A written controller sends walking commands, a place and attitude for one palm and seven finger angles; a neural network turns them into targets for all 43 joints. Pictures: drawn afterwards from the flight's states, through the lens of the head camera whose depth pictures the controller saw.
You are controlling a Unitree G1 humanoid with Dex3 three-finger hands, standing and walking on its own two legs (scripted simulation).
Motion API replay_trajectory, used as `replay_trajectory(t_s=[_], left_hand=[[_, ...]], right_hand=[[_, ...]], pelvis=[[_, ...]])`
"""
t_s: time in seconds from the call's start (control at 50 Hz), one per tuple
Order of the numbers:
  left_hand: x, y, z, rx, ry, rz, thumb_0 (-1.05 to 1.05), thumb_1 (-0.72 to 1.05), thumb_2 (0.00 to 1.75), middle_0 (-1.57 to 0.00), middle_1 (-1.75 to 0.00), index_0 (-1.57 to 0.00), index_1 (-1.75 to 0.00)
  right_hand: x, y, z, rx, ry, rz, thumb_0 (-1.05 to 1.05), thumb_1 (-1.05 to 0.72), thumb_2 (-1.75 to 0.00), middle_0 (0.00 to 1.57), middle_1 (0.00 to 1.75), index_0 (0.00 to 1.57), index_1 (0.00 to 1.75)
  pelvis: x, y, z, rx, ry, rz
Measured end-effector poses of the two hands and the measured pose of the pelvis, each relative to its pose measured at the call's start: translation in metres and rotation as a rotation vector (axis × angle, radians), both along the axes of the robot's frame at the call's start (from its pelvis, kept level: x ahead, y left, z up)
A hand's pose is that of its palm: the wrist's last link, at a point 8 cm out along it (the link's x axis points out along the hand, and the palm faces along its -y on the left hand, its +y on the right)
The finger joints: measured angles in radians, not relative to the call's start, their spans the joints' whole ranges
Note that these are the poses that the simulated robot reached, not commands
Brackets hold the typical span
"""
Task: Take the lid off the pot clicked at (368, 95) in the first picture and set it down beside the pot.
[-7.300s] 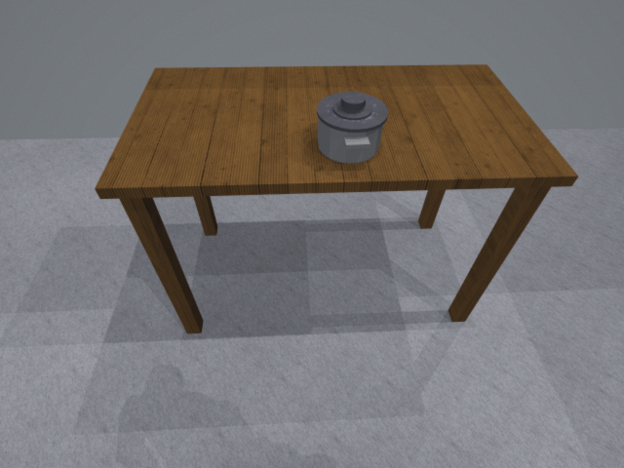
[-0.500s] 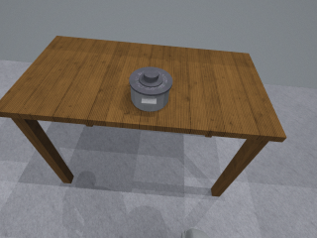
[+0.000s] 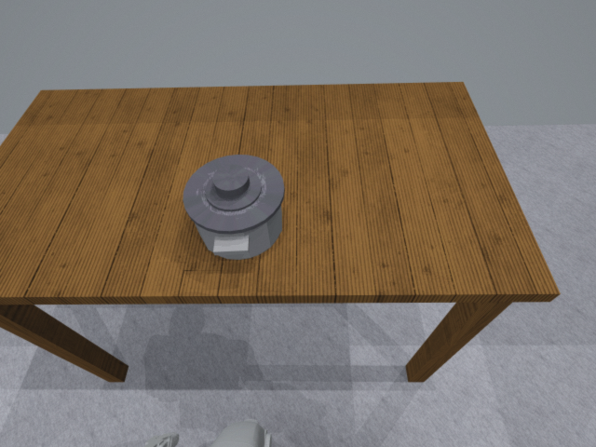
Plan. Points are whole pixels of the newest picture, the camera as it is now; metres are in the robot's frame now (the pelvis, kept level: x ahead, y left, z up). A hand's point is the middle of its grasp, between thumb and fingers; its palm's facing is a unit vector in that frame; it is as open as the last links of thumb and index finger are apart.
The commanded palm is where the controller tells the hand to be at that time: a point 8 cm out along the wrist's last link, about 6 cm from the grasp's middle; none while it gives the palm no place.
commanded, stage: come to a stop and stand still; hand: left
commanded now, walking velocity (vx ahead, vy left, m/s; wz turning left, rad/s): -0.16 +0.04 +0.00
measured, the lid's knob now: (231, 180) +0.47 +0.13 +0.06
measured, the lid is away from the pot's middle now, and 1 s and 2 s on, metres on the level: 0.00 0.00 0.00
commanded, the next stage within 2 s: none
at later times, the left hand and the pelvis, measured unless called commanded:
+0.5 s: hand out of the picture -0.02 +0.26 -0.18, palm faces +0.03 -0.98 -0.19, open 7.4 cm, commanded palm none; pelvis -0.01 +0.06 +0.01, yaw -2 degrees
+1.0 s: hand out of the picture -0.03 +0.15 -0.17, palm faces +0.03 -0.98 -0.18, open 7.3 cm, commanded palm none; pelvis -0.02 -0.01 +0.00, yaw +0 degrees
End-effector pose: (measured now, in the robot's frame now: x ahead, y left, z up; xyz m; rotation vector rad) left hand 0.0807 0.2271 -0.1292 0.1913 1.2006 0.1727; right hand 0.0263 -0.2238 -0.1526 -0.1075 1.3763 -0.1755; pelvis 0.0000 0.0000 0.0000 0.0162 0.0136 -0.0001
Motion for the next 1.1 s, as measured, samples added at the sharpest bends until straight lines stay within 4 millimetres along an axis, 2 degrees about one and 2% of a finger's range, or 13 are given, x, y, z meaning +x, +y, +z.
replay_trajectory(t_s=[0.1, 0.2, 0.26, 0.36, 0.48, 0.62, 0.72, 0.8, 0.86, 0.94, 1.1], left_hand=[[-0.018, 0.024, -0.004, 0.005, 0.045, 0.025, -0.01, 0.92, 0.9, -0.2, -0.3, -0.2, -0.3], [-0.037, 0.054, -0.022, -0.017, 0.077, 0.046, 0.0, 0.91, 0.9, -0.2, -0.3, -0.2, -0.3], [-0.048, 0.067, -0.029, -0.03, 0.096, 0.067, 0.0, 0.91, 0.9, -0.2, -0.3, -0.2, -0.3], [-0.069, 0.076, -0.022, -0.052, 0.135, 0.081, 0.01, 0.91, 0.9, -0.19, -0.3, -0.19, -0.3], [-0.098, 0.078, -0.017, -0.054, 0.225, 0.056, 0.01, 0.91, 0.9, -0.19, -0.3, -0.19, -0.3], [-0.103, 0.062, -0.01, -0.032, 0.239, 0.021, 0.01, 0.91, 0.9, -0.19, -0.3, -0.19, -0.3], [-0.101, 0.036, -0.008, -0.012, 0.2, 0.01, 0.01, 0.91, 0.9, -0.19, -0.3, -0.19, -0.3], [-0.099, 0.012, -0.006, -0.027, 0.174, 0.007, 0.01, 0.9, 0.9, -0.19, -0.3, -0.19, -0.3], [-0.099, -0.003, -0.008, -0.037, 0.17, 0.011, 0.01, 0.91, 0.9, -0.19, -0.3, -0.2, -0.3], [-0.105, -0.017, -0.011, -0.053, 0.185, 0.028, 0.01, 0.92, 0.9, -0.2, -0.3, -0.2, -0.3], [-0.123, -0.036, -0.015, -0.086, 0.237, 0.071, 0.01, 0.91, 0.9, -0.2, -0.3, -0.2, -0.3]], right_hand=[[0.048, -0.001, 0.012, -0.046, -0.104, 0.035, 0.01, -0.93, -0.9, 0.2, 0.3, 0.19, 0.3], [0.069, 0.014, 0.023, -0.095, -0.197, 0.061, 0.01, -0.92, -0.9, 0.2, 0.3, 0.19, 0.3], [0.064, 0.031, 0.03, -0.105, -0.199, 0.084, 0.0, -0.91, -0.9, 0.2, 0.3, 0.19, 0.3], [0.048, 0.058, 0.039, -0.09, -0.166, 0.103, 0.0, -0.91, -0.9, 0.2, 0.3, 0.2, 0.3], [0.024, 0.058, 0.041, -0.089, -0.153, 0.045, 0.0, -0.93, -0.9, 0.21, 0.3, 0.2, 0.3], [-0.033, 0.036, 0.028, -0.067, -0.038, -0.02, 0.0, -0.91, -0.9, 0.21, 0.3, 0.2, 0.3], [-0.077, 0.019, 0.01, -0.023, 0.062, -0.06, 0.0, -0.91, -0.9, 0.2, 0.3, 0.2, 0.3], [-0.098, 0.018, 0.004, 0.015, 0.114, -0.064, 0.01, -0.91, -0.9, 0.2, 0.3, 0.19, 0.3], [-0.105, 0.018, 0.003, 0.036, 0.134, -0.064, 0.01, -0.91, -0.9, 0.2, 0.3, 0.19, 0.3], [-0.104, 0.018, 0.002, 0.052, 0.145, -0.055, 0.01, -0.91, -0.9, 0.2, 0.3, 0.19, 0.3], [-0.078, 0.013, 0.001, 0.046, 0.119, -0.029, 0.01, -0.9, -0.9, 0.2, 0.3, 0.2, 0.3]], pelvis=[[0.001, 0.015, 0.0, 0.001, -0.003, -0.01], [0.0, 0.038, -0.008, -0.025, -0.011, -0.01], [-0.001, 0.048, -0.007, -0.022, -0.025, -0.004], [-0.004, 0.057, 0.005, -0.039, -0.021, -0.008], [-0.011, 0.06, 0.01, -0.038, -0.002, -0.033], [-0.021, 0.045, 0.009, -0.024, 0.01, -0.027], [-0.024, 0.026, 0.004, -0.005, -0.005, -0.023], [-0.021, 0.015, 0.005, -0.009, -0.023, -0.012], [-0.019, 0.006, 0.005, -0.009, -0.034, -0.008], [-0.018, -0.003, 0.004, -0.012, -0.04, -0.003], [-0.011, -0.01, 0.003, -0.012, -0.035, -0.001]])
